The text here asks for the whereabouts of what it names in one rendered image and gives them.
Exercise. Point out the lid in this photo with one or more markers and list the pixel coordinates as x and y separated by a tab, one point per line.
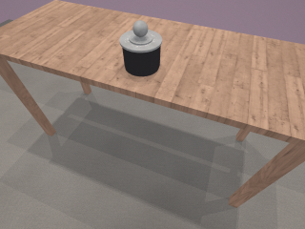
148	43

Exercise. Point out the table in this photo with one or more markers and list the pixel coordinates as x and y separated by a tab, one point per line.
250	82

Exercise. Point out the pot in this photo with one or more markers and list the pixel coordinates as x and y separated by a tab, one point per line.
142	63

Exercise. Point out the knob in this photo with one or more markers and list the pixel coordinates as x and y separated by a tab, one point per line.
140	28

